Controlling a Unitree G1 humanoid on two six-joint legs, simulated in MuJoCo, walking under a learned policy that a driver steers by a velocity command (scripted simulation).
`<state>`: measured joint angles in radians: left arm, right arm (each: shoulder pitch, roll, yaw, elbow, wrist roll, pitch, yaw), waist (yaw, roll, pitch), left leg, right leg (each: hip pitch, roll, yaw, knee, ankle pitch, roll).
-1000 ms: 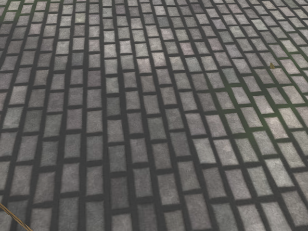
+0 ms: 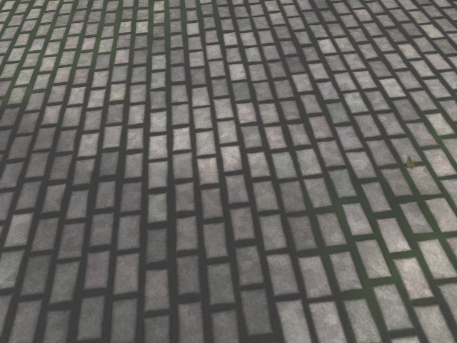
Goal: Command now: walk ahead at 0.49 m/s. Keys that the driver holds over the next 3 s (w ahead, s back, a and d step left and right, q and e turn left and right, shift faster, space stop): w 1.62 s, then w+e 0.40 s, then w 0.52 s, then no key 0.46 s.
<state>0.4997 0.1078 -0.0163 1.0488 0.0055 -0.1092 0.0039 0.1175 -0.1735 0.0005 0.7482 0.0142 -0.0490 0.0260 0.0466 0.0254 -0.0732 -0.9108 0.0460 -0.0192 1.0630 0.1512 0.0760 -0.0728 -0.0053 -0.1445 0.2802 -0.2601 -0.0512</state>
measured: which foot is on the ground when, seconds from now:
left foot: up 0.00-0.24, down 0.26-0.78, up 0.80-1.00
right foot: down 0.00-0.26, up 0.28-0.76, down 0.78-1.00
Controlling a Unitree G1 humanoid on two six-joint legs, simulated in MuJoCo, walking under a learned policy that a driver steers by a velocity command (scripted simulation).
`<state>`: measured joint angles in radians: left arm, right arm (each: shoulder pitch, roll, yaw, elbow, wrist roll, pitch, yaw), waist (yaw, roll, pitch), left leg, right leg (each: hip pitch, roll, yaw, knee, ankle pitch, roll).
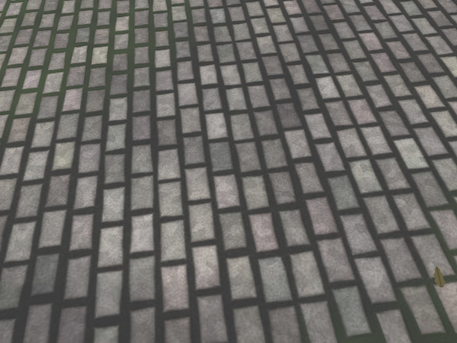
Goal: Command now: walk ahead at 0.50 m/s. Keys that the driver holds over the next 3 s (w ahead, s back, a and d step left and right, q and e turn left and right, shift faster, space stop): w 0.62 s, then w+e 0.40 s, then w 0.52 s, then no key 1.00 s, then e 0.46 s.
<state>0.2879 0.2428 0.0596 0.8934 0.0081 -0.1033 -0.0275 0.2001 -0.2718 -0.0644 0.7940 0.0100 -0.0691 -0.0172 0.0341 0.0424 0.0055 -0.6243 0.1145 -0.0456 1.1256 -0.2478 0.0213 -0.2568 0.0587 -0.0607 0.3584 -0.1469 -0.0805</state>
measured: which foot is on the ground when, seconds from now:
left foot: up 0.00-0.32, down 0.34-0.88, up 0.90-1.00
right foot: down 0.00-0.36, up 0.38-0.86, down 0.88-1.00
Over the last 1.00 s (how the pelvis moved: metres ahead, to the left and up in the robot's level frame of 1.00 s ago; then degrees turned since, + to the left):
0.61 -0.03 0.00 -1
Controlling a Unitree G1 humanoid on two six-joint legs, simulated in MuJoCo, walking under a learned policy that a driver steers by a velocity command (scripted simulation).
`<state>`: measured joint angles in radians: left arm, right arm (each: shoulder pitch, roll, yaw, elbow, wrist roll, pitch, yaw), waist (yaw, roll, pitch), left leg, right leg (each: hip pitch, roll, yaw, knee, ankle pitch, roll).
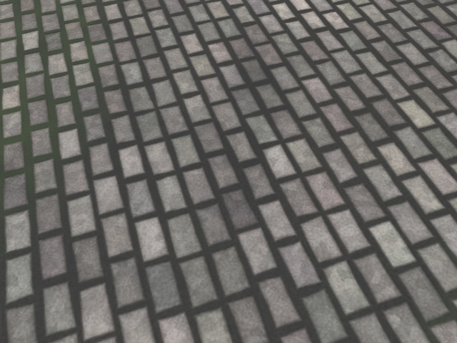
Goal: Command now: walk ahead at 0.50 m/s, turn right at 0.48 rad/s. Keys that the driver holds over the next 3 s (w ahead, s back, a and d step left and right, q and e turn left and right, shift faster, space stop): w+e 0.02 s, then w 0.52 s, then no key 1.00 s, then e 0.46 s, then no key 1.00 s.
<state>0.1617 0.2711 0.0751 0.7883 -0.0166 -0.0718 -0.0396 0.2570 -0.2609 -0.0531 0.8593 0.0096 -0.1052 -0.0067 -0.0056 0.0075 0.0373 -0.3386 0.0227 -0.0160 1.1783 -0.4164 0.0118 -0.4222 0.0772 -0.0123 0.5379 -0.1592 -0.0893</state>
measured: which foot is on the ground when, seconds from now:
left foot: up 0.00-0.40, down 0.42-0.90, up 0.92-1.00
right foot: down 0.00-0.42, up 0.44-0.86, down 0.88-1.00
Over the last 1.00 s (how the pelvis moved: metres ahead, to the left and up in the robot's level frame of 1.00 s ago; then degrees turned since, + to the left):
0.54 0.00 -0.02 -9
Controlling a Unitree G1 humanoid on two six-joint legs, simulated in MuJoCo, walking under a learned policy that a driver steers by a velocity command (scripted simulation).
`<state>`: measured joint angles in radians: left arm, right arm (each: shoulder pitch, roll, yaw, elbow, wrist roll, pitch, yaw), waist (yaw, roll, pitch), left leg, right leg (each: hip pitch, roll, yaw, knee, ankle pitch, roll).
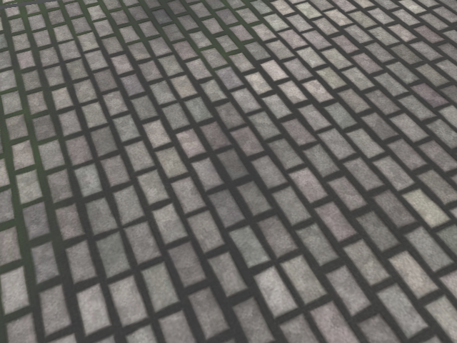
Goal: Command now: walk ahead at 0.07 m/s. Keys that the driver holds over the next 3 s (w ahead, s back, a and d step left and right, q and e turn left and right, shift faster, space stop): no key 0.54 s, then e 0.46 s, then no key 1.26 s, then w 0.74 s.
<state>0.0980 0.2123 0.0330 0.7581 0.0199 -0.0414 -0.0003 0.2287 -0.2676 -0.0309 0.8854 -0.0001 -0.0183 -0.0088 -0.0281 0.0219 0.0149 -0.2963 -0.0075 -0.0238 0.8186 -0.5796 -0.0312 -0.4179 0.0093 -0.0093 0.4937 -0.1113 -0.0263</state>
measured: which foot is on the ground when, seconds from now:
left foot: up 0.00-0.10, down 0.12-0.84, up 0.86-1.00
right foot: down 0.00-1.00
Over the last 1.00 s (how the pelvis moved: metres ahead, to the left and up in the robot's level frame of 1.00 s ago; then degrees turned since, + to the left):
0.47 0.01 0.00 -5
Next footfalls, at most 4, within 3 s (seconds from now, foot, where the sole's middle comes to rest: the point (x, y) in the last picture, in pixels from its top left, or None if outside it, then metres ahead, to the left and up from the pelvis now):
0.12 left None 0.05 0.15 -0.77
1.28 left None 0.14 0.12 -0.77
3.00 left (244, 319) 0.55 -0.01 -0.77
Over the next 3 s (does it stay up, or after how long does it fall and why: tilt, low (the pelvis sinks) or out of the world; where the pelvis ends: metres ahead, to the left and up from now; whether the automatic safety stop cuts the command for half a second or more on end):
stays up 0.34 -0.05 -0.02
